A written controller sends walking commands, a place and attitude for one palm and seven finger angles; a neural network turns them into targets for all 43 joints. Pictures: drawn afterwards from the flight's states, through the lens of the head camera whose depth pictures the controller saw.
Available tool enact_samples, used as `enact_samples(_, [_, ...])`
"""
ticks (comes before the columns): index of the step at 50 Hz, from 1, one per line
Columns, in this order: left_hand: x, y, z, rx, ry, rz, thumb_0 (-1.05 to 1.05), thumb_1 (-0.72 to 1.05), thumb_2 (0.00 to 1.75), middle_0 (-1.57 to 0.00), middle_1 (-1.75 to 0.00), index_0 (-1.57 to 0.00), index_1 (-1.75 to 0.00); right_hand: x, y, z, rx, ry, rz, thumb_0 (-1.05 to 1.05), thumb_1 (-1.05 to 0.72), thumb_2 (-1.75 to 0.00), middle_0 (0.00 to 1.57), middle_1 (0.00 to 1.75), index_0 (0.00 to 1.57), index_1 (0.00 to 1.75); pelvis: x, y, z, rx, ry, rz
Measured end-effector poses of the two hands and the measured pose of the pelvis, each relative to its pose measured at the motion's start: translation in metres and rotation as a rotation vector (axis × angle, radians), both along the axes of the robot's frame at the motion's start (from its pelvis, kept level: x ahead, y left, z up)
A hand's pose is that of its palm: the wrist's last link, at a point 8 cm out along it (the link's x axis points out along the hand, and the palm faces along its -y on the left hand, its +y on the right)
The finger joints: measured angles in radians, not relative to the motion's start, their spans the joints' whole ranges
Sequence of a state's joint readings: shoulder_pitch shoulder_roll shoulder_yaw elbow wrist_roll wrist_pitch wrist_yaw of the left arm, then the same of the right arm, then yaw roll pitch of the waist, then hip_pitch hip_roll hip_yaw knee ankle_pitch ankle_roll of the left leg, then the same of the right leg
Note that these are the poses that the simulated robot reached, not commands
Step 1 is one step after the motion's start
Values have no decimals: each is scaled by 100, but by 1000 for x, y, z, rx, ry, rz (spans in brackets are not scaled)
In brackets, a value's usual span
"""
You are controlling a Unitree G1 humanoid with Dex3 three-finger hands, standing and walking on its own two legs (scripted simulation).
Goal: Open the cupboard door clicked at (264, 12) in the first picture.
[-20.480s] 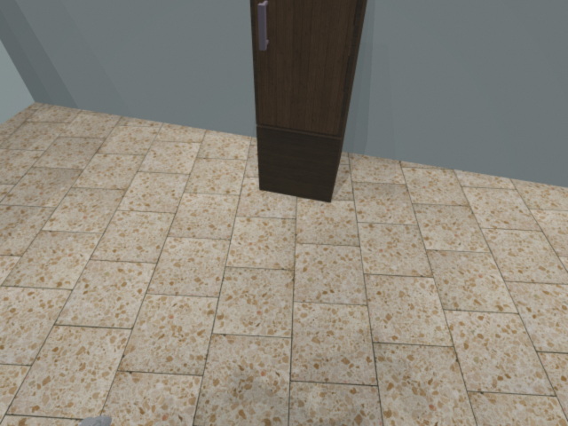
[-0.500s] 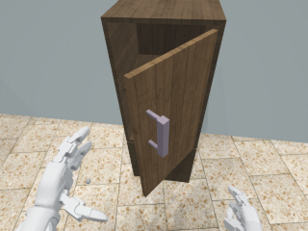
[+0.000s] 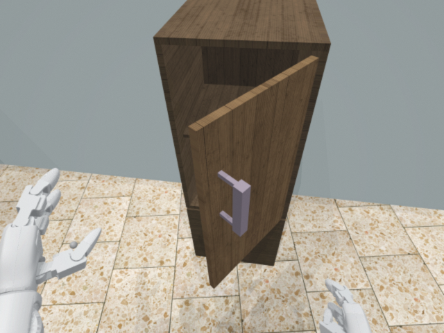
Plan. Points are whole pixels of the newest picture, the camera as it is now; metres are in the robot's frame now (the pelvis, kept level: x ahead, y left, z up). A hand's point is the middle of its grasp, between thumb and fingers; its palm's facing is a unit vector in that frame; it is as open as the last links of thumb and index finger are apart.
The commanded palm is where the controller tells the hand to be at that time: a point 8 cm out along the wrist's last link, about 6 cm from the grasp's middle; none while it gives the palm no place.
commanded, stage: draw the hand back to the body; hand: left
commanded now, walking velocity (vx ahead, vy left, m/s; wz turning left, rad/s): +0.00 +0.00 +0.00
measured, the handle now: (232, 203) +0.34 +0.03 +0.06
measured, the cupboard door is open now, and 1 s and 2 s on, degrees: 54 54 54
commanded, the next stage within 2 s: step back with the hand held close in 0.52 s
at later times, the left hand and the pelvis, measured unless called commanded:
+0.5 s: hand (59, 236) +0.20 +0.26 +0.15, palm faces +0.45 -0.81 -0.38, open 7.5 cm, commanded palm +0.15 +0.30 +0.17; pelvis +0.01 +0.00 +0.00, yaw +0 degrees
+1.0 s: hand (46, 252) +0.17 +0.27 +0.14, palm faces +0.34 -0.79 -0.51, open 7.4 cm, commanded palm +0.11 +0.31 +0.17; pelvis -0.03 +0.01 +0.00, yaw -1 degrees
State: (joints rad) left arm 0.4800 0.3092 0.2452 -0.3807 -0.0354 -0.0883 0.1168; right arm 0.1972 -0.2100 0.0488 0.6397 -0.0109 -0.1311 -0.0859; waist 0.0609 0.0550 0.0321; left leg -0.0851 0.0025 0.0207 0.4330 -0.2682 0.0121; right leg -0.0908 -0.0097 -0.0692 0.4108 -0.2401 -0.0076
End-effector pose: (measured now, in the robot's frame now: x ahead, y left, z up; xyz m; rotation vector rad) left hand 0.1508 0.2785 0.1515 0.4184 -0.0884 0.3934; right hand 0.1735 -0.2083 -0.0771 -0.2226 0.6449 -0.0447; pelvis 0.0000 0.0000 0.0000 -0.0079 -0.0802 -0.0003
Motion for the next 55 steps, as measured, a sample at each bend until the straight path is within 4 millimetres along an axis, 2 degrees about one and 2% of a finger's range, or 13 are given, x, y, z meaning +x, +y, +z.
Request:
enact_samples(10, [1, 23, 17, 46, -43, 72, 1, 69, 81, -21, -30, -20, -30, 9, -8, 3, -13, 5, -19, 1, -90, -89, 20, 30, 20, 30, 6, 0, 2, -2, -3, -4])
enact_samples(15, [2, 22, 15, 28, -43, 81, 1, 81, 86, -21, -30, -21, -30, 10, -10, 3, -13, 11, -17, 1, -90, -89, 20, 30, 20, 30, 6, 0, 2, -1, -2, -3])
enact_samples(24, [3, 16, 10, 16, -23, 61, 2, 88, 89, -21, -30, -21, -30, 8, -10, 3, -9, 18, -22, 1, -90, -89, 20, 30, 20, 30, 6, -3, 2, -2, -3, -4])
enact_samples(36, [0, 19, 21, 62, -53, 57, 2, 89, 90, -22, -30, -21, -30, 2, -12, 2, 3, 28, -30, 1, -90, -89, 20, 30, 20, 30, 1, -5, 2, -9, 18, 2])
enact_samples(47, [-9, 20, 15, 133, 32, -34, 2, 89, 90, -22, -30, -21, -30, -26, -29, 1, -46, 81, -132, 1, -90, -89, 20, 30, 20, 30, -20, 7, 0, -7, 82, -11])
enact_samples(55, [-34, 30, 19, 166, -21, -46, 2, 89, 90, -22, -30, -21, -30, -57, -23, 4, -65, 79, -148, 1, -90, -89, 20, 30, 20, 30, -48, 14, -5, -3, 79, -13])
